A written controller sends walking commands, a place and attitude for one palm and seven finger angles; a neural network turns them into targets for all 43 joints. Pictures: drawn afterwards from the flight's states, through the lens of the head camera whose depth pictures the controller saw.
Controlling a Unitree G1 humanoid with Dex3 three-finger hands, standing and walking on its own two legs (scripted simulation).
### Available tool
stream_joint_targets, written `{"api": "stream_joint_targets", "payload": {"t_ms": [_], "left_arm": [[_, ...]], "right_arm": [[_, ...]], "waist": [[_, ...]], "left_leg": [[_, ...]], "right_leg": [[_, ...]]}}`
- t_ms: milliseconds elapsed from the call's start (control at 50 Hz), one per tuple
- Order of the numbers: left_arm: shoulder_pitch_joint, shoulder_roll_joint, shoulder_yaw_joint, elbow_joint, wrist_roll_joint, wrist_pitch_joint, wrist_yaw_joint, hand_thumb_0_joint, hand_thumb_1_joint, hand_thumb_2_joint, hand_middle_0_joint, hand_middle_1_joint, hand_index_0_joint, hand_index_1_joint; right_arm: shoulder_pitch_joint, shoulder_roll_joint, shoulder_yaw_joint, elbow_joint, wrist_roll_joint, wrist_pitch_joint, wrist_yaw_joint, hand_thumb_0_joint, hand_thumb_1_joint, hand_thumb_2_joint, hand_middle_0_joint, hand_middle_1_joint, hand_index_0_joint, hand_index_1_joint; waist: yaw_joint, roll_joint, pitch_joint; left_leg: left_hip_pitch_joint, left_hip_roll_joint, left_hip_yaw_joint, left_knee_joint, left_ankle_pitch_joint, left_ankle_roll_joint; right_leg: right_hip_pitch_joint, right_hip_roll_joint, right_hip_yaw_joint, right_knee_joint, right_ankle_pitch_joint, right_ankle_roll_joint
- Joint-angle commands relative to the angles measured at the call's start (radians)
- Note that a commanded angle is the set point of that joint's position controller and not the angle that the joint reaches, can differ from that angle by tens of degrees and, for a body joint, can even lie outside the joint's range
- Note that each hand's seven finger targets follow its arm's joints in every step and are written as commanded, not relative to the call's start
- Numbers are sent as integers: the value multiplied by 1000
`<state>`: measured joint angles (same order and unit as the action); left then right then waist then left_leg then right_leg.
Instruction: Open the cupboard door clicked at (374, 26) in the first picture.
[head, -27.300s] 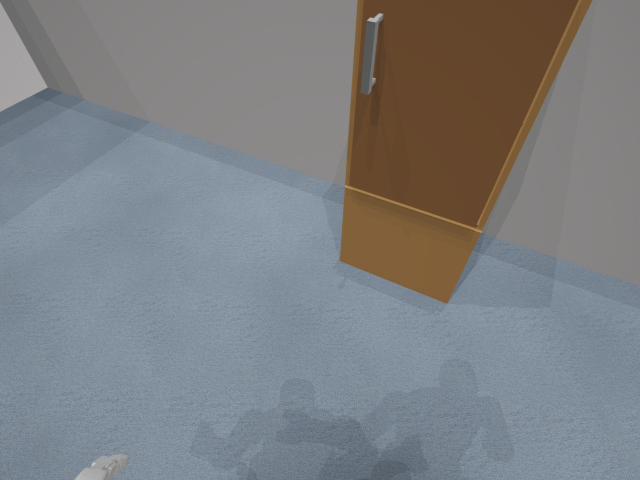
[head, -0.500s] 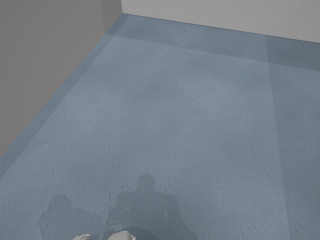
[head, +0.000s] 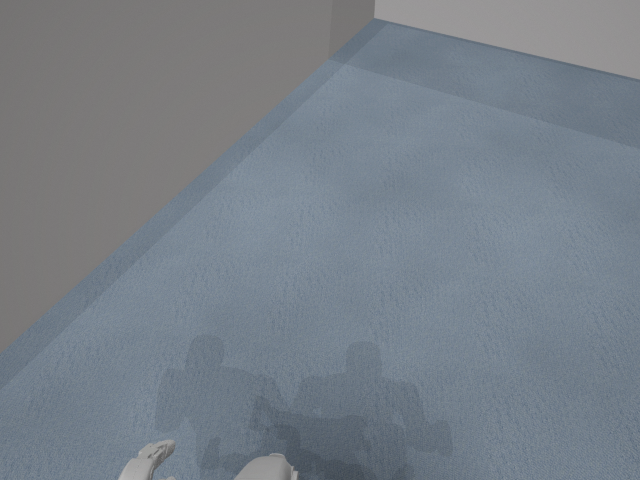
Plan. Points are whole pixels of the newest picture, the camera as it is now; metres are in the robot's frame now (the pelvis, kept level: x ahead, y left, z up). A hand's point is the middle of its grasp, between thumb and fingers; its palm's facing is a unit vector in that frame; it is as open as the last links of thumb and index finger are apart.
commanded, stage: turn to face it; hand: left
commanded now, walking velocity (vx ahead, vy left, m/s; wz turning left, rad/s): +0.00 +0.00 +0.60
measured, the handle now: out of the picture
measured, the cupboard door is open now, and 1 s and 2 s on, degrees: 43 43 43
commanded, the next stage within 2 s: none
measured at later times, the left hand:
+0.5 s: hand out of the picture +0.00 +0.22 -0.17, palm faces +0.37 -0.89 -0.26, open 7.4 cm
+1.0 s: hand out of the picture -0.01 +0.16 -0.16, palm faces +0.60 -0.77 -0.21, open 7.4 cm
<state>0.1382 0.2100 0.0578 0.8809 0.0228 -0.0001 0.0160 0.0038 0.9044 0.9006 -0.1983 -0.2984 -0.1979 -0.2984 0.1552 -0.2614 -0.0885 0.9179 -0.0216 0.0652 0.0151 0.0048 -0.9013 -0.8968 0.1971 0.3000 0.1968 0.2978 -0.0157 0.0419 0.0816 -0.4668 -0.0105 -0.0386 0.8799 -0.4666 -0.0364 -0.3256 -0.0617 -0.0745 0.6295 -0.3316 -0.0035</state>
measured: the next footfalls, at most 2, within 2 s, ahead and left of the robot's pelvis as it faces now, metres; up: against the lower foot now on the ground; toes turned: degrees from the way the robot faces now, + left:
left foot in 0.34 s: +0.03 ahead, +0.11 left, +0.00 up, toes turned +21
right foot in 0.68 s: +0.13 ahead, -0.14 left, +0.00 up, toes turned +23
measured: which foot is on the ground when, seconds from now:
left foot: up 0.00-0.32, down 0.34-0.68, up 0.70-1.00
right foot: down 0.00-0.34, up 0.36-0.66, down 0.68-1.00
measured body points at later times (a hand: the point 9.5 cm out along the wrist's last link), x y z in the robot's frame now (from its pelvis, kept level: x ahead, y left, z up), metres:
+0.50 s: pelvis +0.02 -0.01 +0.00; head +0.07 +0.03 +0.45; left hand -0.01 +0.27 -0.15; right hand +0.21 -0.21 -0.13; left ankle -0.01 +0.10 -0.73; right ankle +0.04 -0.15 -0.66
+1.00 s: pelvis +0.05 -0.04 +0.01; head +0.09 +0.01 +0.45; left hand -0.04 +0.20 -0.14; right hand +0.27 -0.19 -0.14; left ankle -0.02 +0.05 -0.71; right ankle +0.10 -0.15 -0.73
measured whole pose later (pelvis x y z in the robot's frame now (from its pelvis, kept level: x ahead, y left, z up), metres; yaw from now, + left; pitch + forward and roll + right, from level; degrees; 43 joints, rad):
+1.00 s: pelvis +0.05 -0.04 +0.01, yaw +38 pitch +1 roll +2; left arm 0.20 0.19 0.04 0.89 0.02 0.00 0.01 0.00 0.90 0.90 -0.20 -0.30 -0.20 -0.30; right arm 0.13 -0.24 -0.07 0.92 -0.01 0.07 0.04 0.01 -0.90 -0.90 0.19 0.30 0.19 0.30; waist -0.01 -0.04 0.12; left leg -0.35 0.02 0.10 0.70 -0.40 -0.05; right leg -0.23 -0.17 -0.23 0.58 -0.34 0.03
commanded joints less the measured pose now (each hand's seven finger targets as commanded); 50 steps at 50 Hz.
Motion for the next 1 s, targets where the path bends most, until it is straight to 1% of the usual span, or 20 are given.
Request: {"api": "stream_joint_targets", "payload": {"t_ms": [0,100,200,240,280,300,320,340,440,560,620,640,660,680,700,740,780,880,960,980], "left_arm": [[25,147,26,-66,0,-12,20,0,900,900,-200,-300,-200,-300],[141,163,32,-35,2,-24,20,0,900,900,-200,-300,-200,-300],[163,200,46,-14,7,-19,17,0,900,900,-200,-300,-200,-300],[153,210,52,-12,4,-18,13,0,900,900,-200,-300,-200,-300],[117,212,53,-15,-6,-16,6,0,900,900,-200,-300,-200,-300],[111,170,50,-45,-14,-11,0,0,900,900,-200,-300,-200,-300],[52,111,24,-97,-15,-4,-2,0,900,900,-200,-300,-200,-300],[-3,141,27,-115,-2,15,8,0,900,900,-200,-300,-200,-300],[43,112,37,-46,-4,32,-6,0,900,900,-200,-300,-200,-300],[24,98,29,-70,-8,26,-6,0,900,900,-200,-300,-200,-300],[109,114,35,-56,-10,11,-2,0,900,900,-200,-300,-200,-300],[148,164,46,-53,-3,-1,5,0,900,900,-200,-300,-200,-300],[169,257,67,-53,13,-10,14,0,900,900,-200,-300,-200,-300],[156,285,60,-67,7,-4,16,0,900,900,-200,-300,-200,-300],[112,231,53,-72,4,-9,23,0,900,900,-200,-300,-200,-300],[15,166,30,-93,-1,-4,20,0,900,900,-200,-300,-200,-300],[24,151,27,-94,3,-10,21,0,900,900,-200,-300,-200,-300],[130,199,44,-42,8,-15,18,0,900,900,-200,-300,-200,-300],[105,220,57,-39,-2,-8,9,0,900,900,-200,-300,-200,-300],[89,204,55,-45,-7,-4,5,0,900,900,-200,-300,-200,-300]], "right_arm": [[-37,-57,-15,-79,4,-11,8,0,-900,-900,200,300,200,300],[-96,-19,7,-84,9,-13,18,0,-900,-900,200,300,200,300],[-130,-15,18,-99,14,-21,19,0,-900,-900,200,300,200,300],[-97,-24,17,-95,13,-27,16,0,-900,-900,200,300,200,300],[1,-69,4,-77,6,-33,13,0,-900,-900,200,300,200,300],[71,-167,-21,-67,-5,-41,7,0,-900,-900,200,300,200,300],[139,-263,-45,-58,-2,-38,-1,0,-900,-900,200,300,200,300],[171,-260,-44,-39,2,-34,-10,0,-900,-900,200,300,200,300],[-9,-170,-18,-85,-2,-51,-28,0,-900,-900,200,300,200,300],[-6,-178,-30,-81,-8,-41,-19,0,-900,-900,200,300,200,300],[-49,-169,-36,-97,0,-33,-18,0,-900,-900,200,300,200,300],[-50,-132,-32,-108,8,-33,-13,0,-900,-900,200,300,200,300],[-36,-59,-21,-127,15,-35,-7,0,-900,-900,200,300,200,300],[-54,-79,-23,-143,9,-31,-2,0,-900,-900,200,300,200,300],[-44,-83,-28,-117,5,-18,-3,0,-900,-900,200,300,200,300],[-27,-69,-23,-86,2,-6,8,0,-900,-900,200,300,200,300],[-21,-41,-10,-77,8,-8,15,0,-900,-900,200,300,200,300],[-91,-8,12,-85,14,-21,20,0,-900,-900,200,300,200,300],[-14,-40,6,-73,11,-31,15,0,-900,-900,200,300,200,300],[39,-81,-5,-65,8,-37,16,0,-900,-900,200,300,200,300]], "waist": [[-1,-258,-86],[46,-210,-137],[62,-263,-130],[42,-237,-148],[-22,-161,-189],[-62,56,-241],[-101,290,-235],[-105,127,-231],[4,90,-132],[0,122,-122],[46,111,-139],[69,-12,-147],[78,-323,-153],[85,-313,-132],[53,-312,-123],[3,-284,-67],[4,-264,-103],[63,-238,-139],[15,-222,-155],[-20,-133,-181]], "left_leg": [[-143,57,23,385,21,-28],[-91,40,110,92,22,-41],[5,30,162,-128,15,-15],[85,19,182,-239,75,-2],[313,29,167,-424,270,24],[513,222,-74,-456,551,117],[572,469,-375,-489,966,289],[527,474,-344,-472,870,317],[308,258,-162,-517,613,197],[226,221,-210,-501,502,187],[114,172,-219,-417,452,140],[6,105,-172,-311,320,87],[-161,-50,10,-65,-15,3],[-124,-31,2,177,-172,1],[-118,7,-27,323,-122,3],[-128,45,2,409,11,-18],[-99,47,50,282,22,-34],[-12,25,142,-68,-12,-31],[188,7,173,-340,173,-4],[335,48,120,-447,323,18]], "right_leg": [[151,-277,137,-281,466,-105],[335,-273,21,-213,758,-93],[342,-308,-17,-172,777,-100],[323,-311,-45,-117,779,-81],[192,-288,-110,49,672,-18],[-45,-196,-151,247,316,50],[-275,-73,-102,467,-351,102],[-304,-70,25,548,-342,90],[-224,-45,68,498,-91,96],[-54,24,27,166,-93,85],[158,49,7,-94,62,73],[283,-46,99,-245,94,49],[358,-331,394,-349,154,-59],[219,-462,426,-367,219,-150],[156,-410,393,-354,198,-158],[117,-290,177,-314,289,-110],[193,-258,67,-273,475,-92],[332,-293,8,-183,716,-99],[232,-288,-61,-69,603,-39],[127,-267,-92,54,503,5]]}}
